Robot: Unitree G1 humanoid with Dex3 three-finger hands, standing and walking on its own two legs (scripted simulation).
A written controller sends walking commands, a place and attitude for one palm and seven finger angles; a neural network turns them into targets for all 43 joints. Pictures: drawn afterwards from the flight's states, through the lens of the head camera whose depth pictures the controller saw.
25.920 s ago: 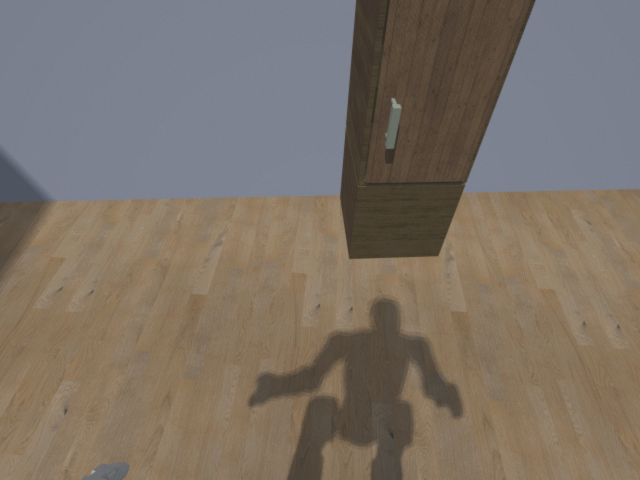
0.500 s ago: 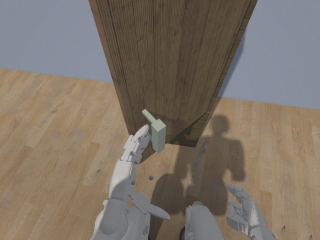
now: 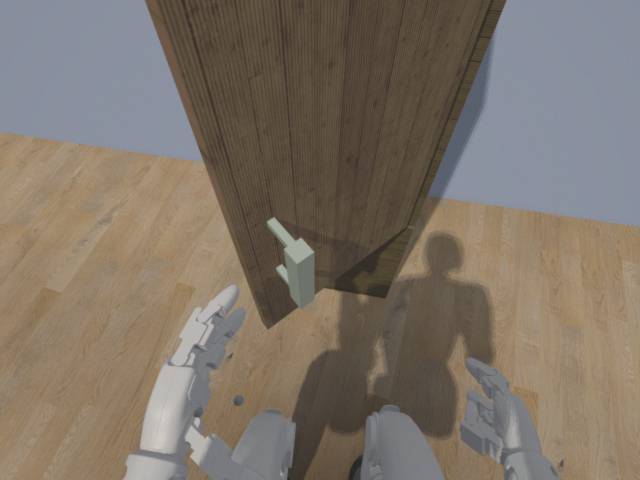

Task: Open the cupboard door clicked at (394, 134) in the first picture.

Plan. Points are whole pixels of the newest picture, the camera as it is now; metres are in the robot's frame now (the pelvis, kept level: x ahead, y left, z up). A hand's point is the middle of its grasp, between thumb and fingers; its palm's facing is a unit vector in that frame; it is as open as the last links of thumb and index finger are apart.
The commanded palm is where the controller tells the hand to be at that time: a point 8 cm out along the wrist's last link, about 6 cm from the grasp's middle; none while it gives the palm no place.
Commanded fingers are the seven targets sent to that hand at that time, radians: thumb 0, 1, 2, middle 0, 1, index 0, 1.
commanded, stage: slide the hand sideways off the handle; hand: left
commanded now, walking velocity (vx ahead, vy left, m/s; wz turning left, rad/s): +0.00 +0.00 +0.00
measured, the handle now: (290, 264) +0.36 +0.06 +0.04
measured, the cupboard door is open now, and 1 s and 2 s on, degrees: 49 49 49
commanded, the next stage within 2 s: draw the hand back to the body in 0.06 s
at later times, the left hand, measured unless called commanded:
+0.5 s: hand (160, 404) +0.19 +0.15 +0.11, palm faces -0.09 -0.99 -0.05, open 16.3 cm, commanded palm +0.17 +0.21 +0.12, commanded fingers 0.00 -0.50 0.30 -0.15 -0.30 -0.15 -0.30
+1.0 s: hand out of the picture +0.21 +0.24 +0.20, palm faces +0.25 -0.90 -0.36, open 13.4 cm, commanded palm +0.18 +0.29 +0.24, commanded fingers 0.00 0.31 0.64 -0.18 -0.30 -0.18 -0.30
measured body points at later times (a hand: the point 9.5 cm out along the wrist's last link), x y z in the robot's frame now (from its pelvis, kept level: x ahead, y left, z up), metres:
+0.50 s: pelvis +0.00 +0.01 +0.05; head +0.05 +0.01 +0.49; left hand +0.19 +0.20 +0.11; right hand +0.18 -0.22 -0.02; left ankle +0.00 +0.11 -0.59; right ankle +0.04 -0.09 -0.59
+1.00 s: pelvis +0.04 +0.04 +0.12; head +0.02 +0.02 +0.57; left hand +0.19 +0.29 +0.22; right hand +0.21 -0.18 +0.05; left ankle +0.00 +0.11 -0.59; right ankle +0.04 -0.09 -0.59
